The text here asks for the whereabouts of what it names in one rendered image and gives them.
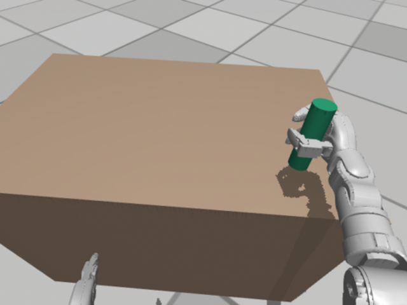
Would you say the left robot hand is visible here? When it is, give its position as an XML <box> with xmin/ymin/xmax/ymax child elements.
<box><xmin>69</xmin><ymin>253</ymin><xmax>99</xmax><ymax>305</ymax></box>

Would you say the can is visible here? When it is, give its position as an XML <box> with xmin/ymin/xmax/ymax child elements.
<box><xmin>288</xmin><ymin>98</ymin><xmax>338</xmax><ymax>171</ymax></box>

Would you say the right robot arm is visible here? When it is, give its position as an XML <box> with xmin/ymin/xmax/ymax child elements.
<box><xmin>327</xmin><ymin>149</ymin><xmax>407</xmax><ymax>305</ymax></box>

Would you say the right robot hand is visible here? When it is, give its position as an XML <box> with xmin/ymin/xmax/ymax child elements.
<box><xmin>285</xmin><ymin>103</ymin><xmax>357</xmax><ymax>164</ymax></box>

